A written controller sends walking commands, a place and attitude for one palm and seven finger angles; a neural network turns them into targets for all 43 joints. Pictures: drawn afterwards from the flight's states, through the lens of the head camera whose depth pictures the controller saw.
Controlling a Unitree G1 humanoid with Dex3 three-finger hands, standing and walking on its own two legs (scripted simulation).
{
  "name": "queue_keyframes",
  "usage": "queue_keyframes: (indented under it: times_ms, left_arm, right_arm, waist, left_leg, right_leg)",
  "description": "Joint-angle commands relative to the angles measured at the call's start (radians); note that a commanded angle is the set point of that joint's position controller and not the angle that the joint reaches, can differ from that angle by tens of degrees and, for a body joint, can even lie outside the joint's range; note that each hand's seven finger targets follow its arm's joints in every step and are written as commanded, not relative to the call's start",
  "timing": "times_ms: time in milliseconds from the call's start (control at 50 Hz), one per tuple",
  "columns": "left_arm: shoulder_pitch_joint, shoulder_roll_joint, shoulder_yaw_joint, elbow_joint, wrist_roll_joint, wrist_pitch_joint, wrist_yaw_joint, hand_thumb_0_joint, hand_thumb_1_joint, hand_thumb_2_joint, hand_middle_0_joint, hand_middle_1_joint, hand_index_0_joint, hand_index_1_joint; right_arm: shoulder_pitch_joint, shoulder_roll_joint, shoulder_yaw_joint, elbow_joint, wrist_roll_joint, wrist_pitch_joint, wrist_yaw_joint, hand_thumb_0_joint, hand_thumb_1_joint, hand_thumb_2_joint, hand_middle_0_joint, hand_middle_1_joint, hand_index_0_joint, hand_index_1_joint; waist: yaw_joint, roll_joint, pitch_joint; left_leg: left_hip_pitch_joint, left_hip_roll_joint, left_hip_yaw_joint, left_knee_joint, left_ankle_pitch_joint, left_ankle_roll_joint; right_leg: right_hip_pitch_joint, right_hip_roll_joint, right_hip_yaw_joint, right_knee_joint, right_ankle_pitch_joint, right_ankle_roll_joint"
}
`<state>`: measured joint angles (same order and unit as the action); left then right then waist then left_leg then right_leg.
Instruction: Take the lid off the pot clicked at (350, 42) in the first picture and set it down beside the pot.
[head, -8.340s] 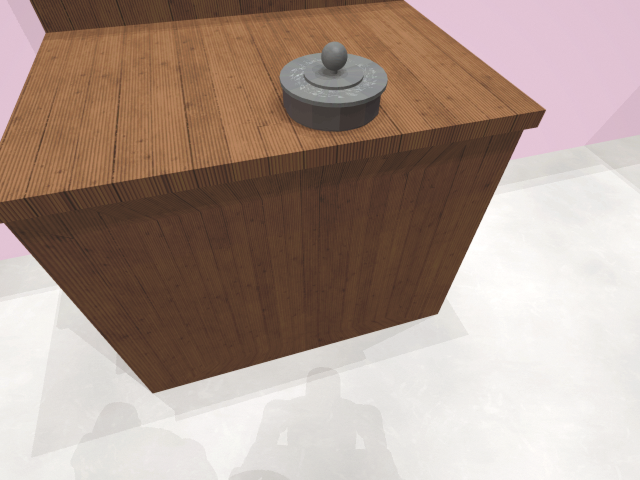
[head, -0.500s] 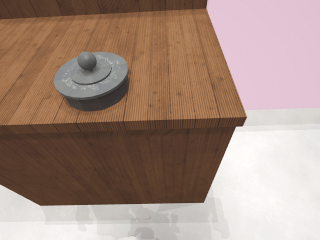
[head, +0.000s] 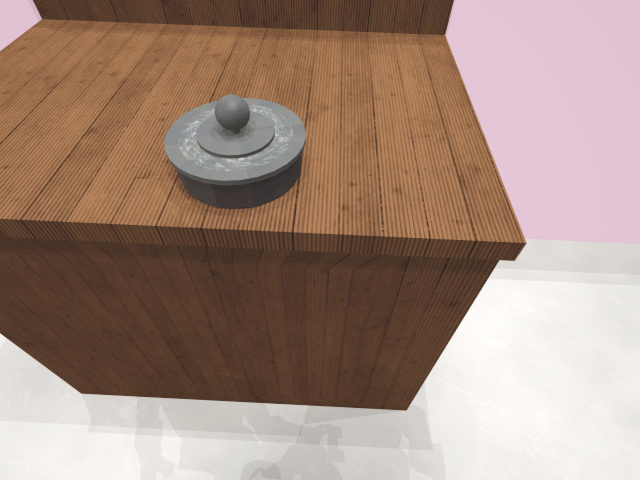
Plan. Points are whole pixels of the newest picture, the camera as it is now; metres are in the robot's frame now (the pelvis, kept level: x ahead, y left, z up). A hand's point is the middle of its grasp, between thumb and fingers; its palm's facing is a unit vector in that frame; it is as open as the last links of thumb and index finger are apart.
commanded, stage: come to a stop and stand still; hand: left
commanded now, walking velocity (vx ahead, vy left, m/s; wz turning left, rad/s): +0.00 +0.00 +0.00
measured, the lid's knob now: (232, 112) +0.53 +0.18 +0.18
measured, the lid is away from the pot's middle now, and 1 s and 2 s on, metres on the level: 0.00 0.00 0.00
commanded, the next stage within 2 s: look again from close up in 0.40 s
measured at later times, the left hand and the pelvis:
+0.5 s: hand out of the picture +0.02 +0.20 -0.17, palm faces +0.01 -0.98 -0.20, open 7.3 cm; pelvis +0.00 +0.02 +0.01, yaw -1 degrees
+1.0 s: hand out of the picture +0.05 +0.21 -0.17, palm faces -0.01 -0.97 -0.23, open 7.4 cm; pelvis +0.01 +0.03 +0.00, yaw -2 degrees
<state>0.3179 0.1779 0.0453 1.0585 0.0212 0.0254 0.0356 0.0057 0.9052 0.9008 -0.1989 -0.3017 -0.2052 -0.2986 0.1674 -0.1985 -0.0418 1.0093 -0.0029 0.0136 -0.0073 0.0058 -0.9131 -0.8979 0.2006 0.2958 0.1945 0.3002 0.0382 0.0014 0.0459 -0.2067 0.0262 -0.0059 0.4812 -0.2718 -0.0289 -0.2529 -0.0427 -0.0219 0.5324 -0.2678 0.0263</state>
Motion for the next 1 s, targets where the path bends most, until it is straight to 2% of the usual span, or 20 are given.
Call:
queue_keyframes:
  times_ms: [0,20,40,60,140,180,220,240,280,320,400,460,480,500,520,540,680,740,820,980]
  left_arm:
    - [-0.015,0.065,0.007,-0.06,-0.005,-0.01,0.004,0.0,0.9,0.9,-0.2,-0.3,-0.2,-0.3]
    - [-0.008,0.056,0.004,-0.052,-0.003,-0.009,-0.003,0.0,0.9,0.9,-0.2,-0.3,-0.2,-0.3]
    - [0.002,0.051,0.003,-0.035,-0.001,-0.002,-0.003,0.0,0.9,0.9,-0.2,-0.3,-0.2,-0.3]
    - [-0.006,0.069,0.002,-0.022,-0.001,0.0,-0.004,0.0,0.9,0.9,-0.2,-0.3,-0.2,-0.3]
    - [0.027,0.053,-0.009,0.001,-0.006,-0.014,-0.008,0.0,0.9,0.9,-0.2,-0.3,-0.2,-0.3]
    - [0.046,0.059,-0.011,0.018,-0.006,-0.026,-0.004,0.0,0.9,0.9,-0.2,-0.3,-0.2,-0.3]
    - [0.02,0.102,-0.012,0.015,-0.006,-0.039,-0.001,0.0,0.9,0.9,-0.2,-0.3,-0.2,-0.3]
    - [0.004,0.118,-0.009,0.009,-0.009,-0.039,-0.001,0.0,0.9,0.9,-0.2,-0.3,-0.2,-0.3]
    - [-0.015,0.1,-0.013,0.018,-0.011,-0.047,0.0,0.0,0.9,0.9,-0.2,-0.3,-0.2,-0.3]
    - [-0.029,0.089,-0.016,0.019,-0.014,-0.047,0.001,0.0,0.9,0.9,-0.2,-0.3,-0.2,-0.3]
    - [-0.022,0.082,-0.016,0.029,-0.015,-0.041,0.002,0.0,0.9,0.9,-0.2,-0.3,-0.2,-0.3]
    - [-0.018,0.08,-0.017,0.036,-0.016,-0.038,0.003,0.0,0.9,0.9,-0.2,-0.3,-0.2,-0.3]
    - [0.08,0.09,-0.031,0.063,0.003,-0.065,0.041,0.0,0.9,0.9,-0.2,-0.3,-0.2,-0.3]
    - [0.01,0.121,-0.029,0.011,-0.006,-0.074,0.033,0.0,0.9,0.9,-0.2,-0.3,-0.2,-0.3]
    - [-0.025,0.114,-0.031,-0.003,-0.008,-0.073,0.022,0.0,0.9,0.9,-0.2,-0.3,-0.2,-0.3]
    - [-0.031,0.124,-0.026,-0.015,-0.012,-0.064,0.014,0.0,0.9,0.9,-0.2,-0.3,-0.2,-0.3]
    - [-0.017,0.08,-0.034,-0.026,-0.012,-0.052,0.011,0.0,0.9,0.9,-0.2,-0.3,-0.2,-0.3]
    - [-0.016,0.082,-0.03,-0.031,-0.013,-0.047,0.012,0.0,0.9,0.9,-0.2,-0.3,-0.2,-0.3]
    - [-0.006,0.085,-0.029,-0.032,-0.013,-0.047,0.014,0.0,0.9,0.9,-0.2,-0.3,-0.2,-0.3]
    - [-0.008,0.094,-0.021,-0.042,-0.012,-0.042,0.013,0.0,0.9,0.9,-0.2,-0.3,-0.2,-0.3]
  right_arm:
    - [0.064,-0.165,-0.02,-0.026,-0.019,-0.007,-0.016,0.0,-0.9,-0.9,0.2,0.3,0.2,0.3]
    - [0.026,-0.138,-0.013,-0.031,-0.02,-0.012,-0.023,0.0,-0.9,-0.9,0.2,0.3,0.2,0.3]
    - [0.024,-0.122,-0.009,-0.022,-0.019,-0.018,-0.025,0.0,-0.9,-0.9,0.2,0.3,0.2,0.3]
    - [0.022,-0.104,-0.002,-0.018,-0.017,-0.017,-0.029,0.0,-0.9,-0.9,0.2,0.3,0.2,0.3]
    - [0.031,-0.086,0.001,-0.004,-0.011,-0.021,-0.034,0.0,-0.9,-0.9,0.2,0.3,0.2,0.3]
    - [0.039,-0.077,0.005,0.006,-0.004,-0.023,-0.034,0.0,-0.9,-0.9,0.2,0.3,0.2,0.3]
    - [0.059,-0.039,0.014,0.018,0.003,-0.025,-0.027,0.0,-0.9,-0.9,0.2,0.3,0.2,0.3]
    - [0.072,-0.031,0.015,0.022,0.003,-0.027,-0.023,0.0,-0.9,-0.9,0.2,0.3,0.2,0.3]
    - [0.077,-0.035,0.013,0.044,-0.004,-0.023,-0.025,0.0,-0.9,-0.9,0.2,0.3,0.2,0.3]
    - [0.101,-0.045,0.018,0.066,-0.005,-0.027,-0.024,0.0,-0.9,-0.9,0.2,0.3,0.2,0.3]
    - [0.098,-0.04,0.025,0.091,-0.005,-0.032,-0.026,0.0,-0.9,-0.9,0.2,0.3,0.2,0.3]
    - [0.114,-0.036,0.028,0.102,-0.004,-0.034,-0.029,0.0,-0.9,-0.9,0.2,0.3,0.2,0.3]
    - [0.046,-0.078,0.028,0.035,0.001,-0.049,-0.015,0.0,-0.9,-0.9,0.2,0.3,0.2,0.3]
    - [0.126,-0.035,0.032,0.011,-0.007,-0.04,-0.009,0.0,-0.9,-0.9,0.2,0.3,0.2,0.3]
    - [0.141,-0.034,0.033,0.027,-0.014,-0.044,-0.01,0.0,-0.9,-0.9,0.2,0.3,0.2,0.3]
    - [0.156,-0.038,0.031,0.02,-0.018,-0.044,-0.008,0.0,-0.9,-0.9,0.2,0.3,0.2,0.3]
    - [0.179,-0.056,0.026,-0.001,-0.008,-0.05,-0.021,0.0,-0.9,-0.9,0.2,0.3,0.2,0.3]
    - [0.186,-0.051,0.028,0.008,-0.009,-0.053,-0.023,0.0,-0.9,-0.9,0.2,0.3,0.2,0.3]
    - [0.178,-0.052,0.027,0.022,-0.008,-0.054,-0.026,0.0,-0.9,-0.9,0.2,0.3,0.2,0.3]
    - [0.156,-0.053,0.027,0.035,-0.007,-0.053,-0.03,0.0,-0.9,-0.9,0.2,0.3,0.2,0.3]
  waist:
    - [-0.032,0.186,0.034]
    - [-0.013,0.16,0.062]
    - [-0.015,0.261,0.046]
    - [-0.018,0.255,0.053]
    - [-0.008,0.109,0.001]
    - [0.0,0.036,-0.005]
    - [-0.029,-0.033,0.001]
    - [-0.035,-0.018,-0.004]
    - [-0.042,-0.123,-0.016]
    - [-0.046,-0.101,-0.026]
    - [-0.033,0.014,0.005]
    - [-0.03,0.037,0.009]
    - [0.003,-0.032,0.007]
    - [-0.062,0.003,-0.073]
    - [-0.059,0.083,-0.036]
    - [-0.049,0.158,-0.081]
    - [-0.046,-0.036,0.016]
    - [-0.042,0.0,0.012]
    - [-0.041,-0.02,0.018]
    - [-0.038,0.007,0.0]
  left_leg:
    - [-0.079,0.272,-0.276,-0.29,-0.044,0.156]
    - [-0.099,0.227,-0.228,-0.296,-0.023,0.149]
    - [-0.073,0.207,-0.232,-0.307,0.027,0.151]
    - [-0.065,0.194,-0.21,-0.29,0.093,0.154]
    - [-0.01,0.166,-0.137,-0.212,0.237,0.159]
    - [-0.017,0.112,-0.109,-0.137,0.211,0.112]
    - [-0.006,0.043,-0.059,-0.093,0.141,0.056]
    - [0.01,0.035,-0.055,-0.109,0.127,0.05]
    - [0.053,0.044,-0.048,-0.09,0.153,0.039]
    - [0.069,0.054,-0.057,-0.118,0.165,0.041]
    - [0.041,0.06,-0.068,-0.149,0.149,0.044]
    - [0.022,0.062,-0.071,-0.156,0.155,0.045]
    - [-0.02,0.082,-0.017,0.039,0.213,0.029]
    - [-0.017,0.035,-0.029,0.005,0.036,0.03]
    - [-0.016,0.039,-0.039,-0.036,0.058,0.039]
    - [-0.014,0.048,-0.056,-0.041,0.096,0.05]
    - [-0.074,0.062,-0.074,-0.051,0.136,0.07]
    - [-0.053,0.064,-0.073,-0.068,0.147,0.073]
    - [-0.037,0.062,-0.065,-0.062,0.179,0.072]
    - [-0.014,0.063,-0.053,-0.059,0.197,0.068]
  right_leg:
    - [-0.081,-0.002,-0.004,0.144,-0.229,-0.007]
    - [-0.081,-0.008,-0.009,0.157,-0.185,-0.006]
    - [-0.08,-0.012,-0.006,0.192,-0.19,-0.006]
    - [-0.083,-0.018,0.007,0.22,-0.176,-0.008]
    - [-0.001,-0.016,-0.004,0.072,-0.09,-0.003]
    - [0.066,-0.024,0.028,-0.128,0.061,-0.004]
    - [0.054,-0.102,0.135,-0.201,0.147,-0.044]
    - [0.048,-0.123,0.13,-0.2,0.161,-0.055]
    - [0.021,-0.101,0.126,-0.197,0.157,-0.058]
    - [0.026,-0.088,0.103,-0.197,0.118,-0.052]
    - [0.039,-0.067,0.092,-0.196,0.092,-0.045]
    - [0.065,-0.064,0.085,-0.192,0.111,-0.046]
    - [0.062,-0.103,0.105,-0.173,0.361,-0.044]
    - [0.078,-0.138,0.147,-0.163,0.185,-0.08]
    - [0.029,-0.112,0.123,-0.137,0.07,-0.093]
    - [0.043,-0.073,0.089,-0.089,0.033,-0.097]
    - [0.013,-0.044,0.072,-0.069,0.069,-0.075]
    - [0.014,-0.038,0.067,-0.056,0.074,-0.071]
    - [0.016,-0.045,0.078,-0.062,0.116,-0.066]
    - [0.025,-0.047,0.079,-0.061,0.15,-0.064]
